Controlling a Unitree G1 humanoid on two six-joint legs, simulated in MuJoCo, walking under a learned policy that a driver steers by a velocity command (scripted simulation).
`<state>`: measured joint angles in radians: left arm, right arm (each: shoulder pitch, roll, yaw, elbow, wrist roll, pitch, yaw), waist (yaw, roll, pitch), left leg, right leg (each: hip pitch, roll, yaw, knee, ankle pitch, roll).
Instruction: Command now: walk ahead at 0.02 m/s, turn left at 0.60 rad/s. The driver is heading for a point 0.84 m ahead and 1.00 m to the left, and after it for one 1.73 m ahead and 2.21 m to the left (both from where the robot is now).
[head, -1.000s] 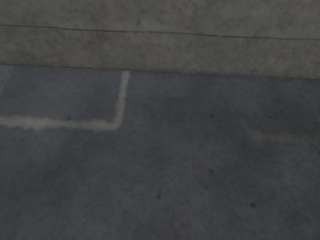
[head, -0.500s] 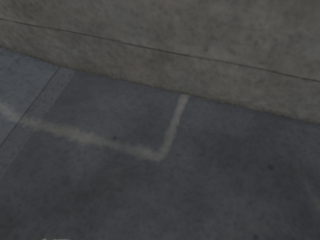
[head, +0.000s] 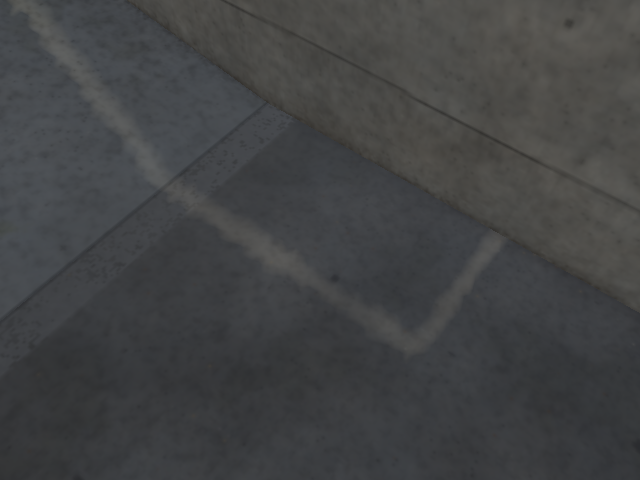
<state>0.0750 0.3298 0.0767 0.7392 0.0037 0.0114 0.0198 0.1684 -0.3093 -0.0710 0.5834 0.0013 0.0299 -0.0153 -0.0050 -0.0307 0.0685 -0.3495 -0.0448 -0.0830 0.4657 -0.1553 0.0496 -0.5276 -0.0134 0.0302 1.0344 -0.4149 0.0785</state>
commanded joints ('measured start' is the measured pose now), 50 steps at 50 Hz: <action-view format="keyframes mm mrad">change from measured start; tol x16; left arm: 1 16 59 13 -59 -1 -7 3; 12 277 216 60 -14 31 -62 -29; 15 118 99 31 -59 0 -82 -4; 35 317 63 5 -16 9 -75 -4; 50 -84 28 -24 -146 6 -118 -32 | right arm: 1 -24 -174 -54 -67 2 -9 -16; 30 -194 -25 -1 -111 28 -60 76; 35 292 -262 -105 9 40 -34 35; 42 44 -116 -30 -25 0 -95 35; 50 149 -154 -38 62 21 -93 1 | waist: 1 9 158 -205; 9 43 194 -138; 12 75 -184 -96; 30 101 -78 64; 34 -136 -55 -201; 36 -77 299 -478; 40 -16 78 -145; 50 -53 96 -29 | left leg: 1 193 222 -259 -94 304 194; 9 -17 140 -411 -136 -442 146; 11 -262 5 -244 205 -525 34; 13 -539 7 -121 546 -349 -9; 19 -522 70 -29 700 -35 -77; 30 -317 101 136 218 7 -25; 34 340 -44 186 89 5 102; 36 804 390 -770 -127 -326 371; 41 265 223 -316 -226 18 231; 50 68 123 -173 -244 87 176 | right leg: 1 5 10 32 -116 34 11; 10 442 10 21 -628 139 -105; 13 478 -412 616 -866 -355 -322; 19 487 -242 150 -885 70 -214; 29 535 -276 -117 -889 350 -211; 33 547 -263 -234 -520 1053 -162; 34 403 -226 -255 -284 1010 -128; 36 -202 28 -27 329 -188 -47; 50 -22 -20 6 -408 523 -5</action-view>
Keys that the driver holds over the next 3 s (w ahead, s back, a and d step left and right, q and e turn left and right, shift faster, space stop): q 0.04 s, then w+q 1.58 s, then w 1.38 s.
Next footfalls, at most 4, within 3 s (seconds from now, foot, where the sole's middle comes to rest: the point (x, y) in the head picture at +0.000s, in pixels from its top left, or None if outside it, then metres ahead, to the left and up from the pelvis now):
0.22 right None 0.07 -0.14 -0.78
0.68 left None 0.26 0.23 -0.78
1.18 right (205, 376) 0.63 0.23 -0.78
1.70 left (17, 389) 0.59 0.61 -0.78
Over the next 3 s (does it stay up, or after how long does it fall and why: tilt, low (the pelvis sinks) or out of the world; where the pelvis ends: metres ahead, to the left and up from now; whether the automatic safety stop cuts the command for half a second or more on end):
stays up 0.86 1.03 0.05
